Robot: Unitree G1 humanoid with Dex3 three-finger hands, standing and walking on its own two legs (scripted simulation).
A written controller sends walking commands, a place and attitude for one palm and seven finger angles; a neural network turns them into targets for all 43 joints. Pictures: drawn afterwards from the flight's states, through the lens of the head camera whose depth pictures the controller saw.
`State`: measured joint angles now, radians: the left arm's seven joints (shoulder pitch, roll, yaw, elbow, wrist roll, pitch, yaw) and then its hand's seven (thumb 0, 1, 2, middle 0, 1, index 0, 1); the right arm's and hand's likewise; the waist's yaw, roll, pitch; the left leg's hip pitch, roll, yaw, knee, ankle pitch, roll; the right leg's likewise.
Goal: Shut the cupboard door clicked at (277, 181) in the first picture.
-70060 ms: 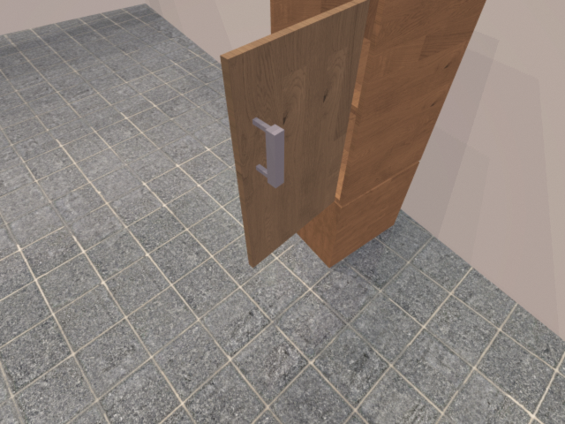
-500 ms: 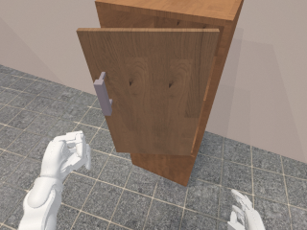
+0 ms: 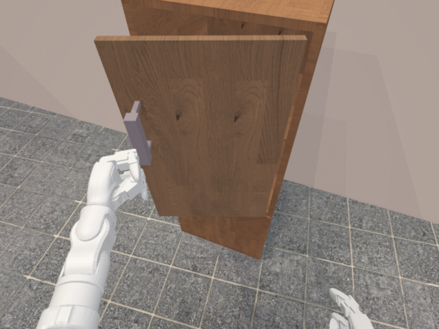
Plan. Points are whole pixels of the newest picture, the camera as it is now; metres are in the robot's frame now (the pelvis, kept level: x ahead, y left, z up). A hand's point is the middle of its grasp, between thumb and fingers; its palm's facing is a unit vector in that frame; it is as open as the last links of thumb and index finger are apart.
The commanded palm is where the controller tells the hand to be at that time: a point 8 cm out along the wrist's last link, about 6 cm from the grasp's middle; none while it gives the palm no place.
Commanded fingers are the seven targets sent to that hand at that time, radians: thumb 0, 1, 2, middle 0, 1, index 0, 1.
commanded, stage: bring the fist close to the handle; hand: left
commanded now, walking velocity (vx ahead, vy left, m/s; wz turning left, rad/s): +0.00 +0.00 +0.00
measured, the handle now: (141, 133) +0.48 +0.19 +0.09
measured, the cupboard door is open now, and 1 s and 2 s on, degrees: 21 20 4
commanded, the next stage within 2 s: push the door shut along its arc in 0.60 s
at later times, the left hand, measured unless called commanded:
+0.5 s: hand (157, 164) +0.40 +0.14 +0.09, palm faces +0.04 -1.00 -0.02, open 3.1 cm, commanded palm +0.36 +0.19 +0.09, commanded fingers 0.00 0.90 0.90 -1.30 -1.50 -1.30 -1.50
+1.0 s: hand (154, 156) +0.41 +0.15 +0.10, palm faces -0.04 -1.00 -0.01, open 3.1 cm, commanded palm +0.39 +0.20 +0.09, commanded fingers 0.00 0.90 0.90 -1.30 -1.50 -1.30 -1.50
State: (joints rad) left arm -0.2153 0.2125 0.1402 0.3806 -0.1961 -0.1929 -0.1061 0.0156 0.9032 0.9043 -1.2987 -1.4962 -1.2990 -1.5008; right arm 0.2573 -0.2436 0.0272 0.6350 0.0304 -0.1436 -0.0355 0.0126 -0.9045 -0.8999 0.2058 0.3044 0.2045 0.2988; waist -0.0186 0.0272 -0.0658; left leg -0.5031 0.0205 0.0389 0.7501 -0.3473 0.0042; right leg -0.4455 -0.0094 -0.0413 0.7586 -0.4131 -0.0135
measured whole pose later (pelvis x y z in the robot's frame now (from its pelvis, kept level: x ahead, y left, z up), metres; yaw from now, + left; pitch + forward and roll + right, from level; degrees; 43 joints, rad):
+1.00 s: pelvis -0.01 +0.00 +0.00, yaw +0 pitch +8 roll +0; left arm -0.60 0.27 0.19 0.86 -0.17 -0.30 -0.17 0.02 0.90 0.90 -1.31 -1.50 -1.30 -1.50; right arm 0.28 -0.25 0.02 0.65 0.03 -0.05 -0.03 0.01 -0.91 -0.90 0.21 0.30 0.20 0.30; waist -0.05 0.02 -0.07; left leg -0.59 0.03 0.03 0.78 -0.34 0.00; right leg -0.53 0.00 -0.05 0.79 -0.40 -0.02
